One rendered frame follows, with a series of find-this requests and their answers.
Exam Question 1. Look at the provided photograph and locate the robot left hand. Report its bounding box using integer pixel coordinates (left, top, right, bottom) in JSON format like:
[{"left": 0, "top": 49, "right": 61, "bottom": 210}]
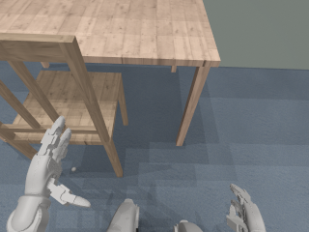
[{"left": 24, "top": 115, "right": 92, "bottom": 208}]

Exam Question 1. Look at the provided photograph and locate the chair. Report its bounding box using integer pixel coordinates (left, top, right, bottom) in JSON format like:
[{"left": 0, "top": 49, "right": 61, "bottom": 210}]
[{"left": 0, "top": 32, "right": 128, "bottom": 178}]

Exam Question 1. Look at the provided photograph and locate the robot thigh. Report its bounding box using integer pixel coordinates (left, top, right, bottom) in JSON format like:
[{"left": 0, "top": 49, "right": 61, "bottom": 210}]
[
  {"left": 173, "top": 221, "right": 203, "bottom": 232},
  {"left": 106, "top": 202, "right": 140, "bottom": 232}
]

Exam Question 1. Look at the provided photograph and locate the robot left thigh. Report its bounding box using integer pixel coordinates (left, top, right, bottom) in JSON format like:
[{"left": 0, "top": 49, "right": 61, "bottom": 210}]
[{"left": 106, "top": 202, "right": 140, "bottom": 232}]

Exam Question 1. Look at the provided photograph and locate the left robot forearm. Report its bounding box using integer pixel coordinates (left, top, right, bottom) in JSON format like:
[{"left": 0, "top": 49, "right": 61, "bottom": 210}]
[{"left": 6, "top": 194, "right": 51, "bottom": 232}]

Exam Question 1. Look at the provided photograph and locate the robot right hand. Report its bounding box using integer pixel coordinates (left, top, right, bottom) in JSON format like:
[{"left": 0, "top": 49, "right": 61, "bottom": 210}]
[{"left": 226, "top": 184, "right": 267, "bottom": 232}]

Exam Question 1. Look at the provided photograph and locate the table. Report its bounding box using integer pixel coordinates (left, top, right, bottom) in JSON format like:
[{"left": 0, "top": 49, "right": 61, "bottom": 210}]
[{"left": 0, "top": 0, "right": 221, "bottom": 146}]

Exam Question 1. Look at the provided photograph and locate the robot right thigh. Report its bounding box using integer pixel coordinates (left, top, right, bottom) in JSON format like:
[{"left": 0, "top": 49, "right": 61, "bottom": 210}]
[{"left": 173, "top": 221, "right": 203, "bottom": 232}]

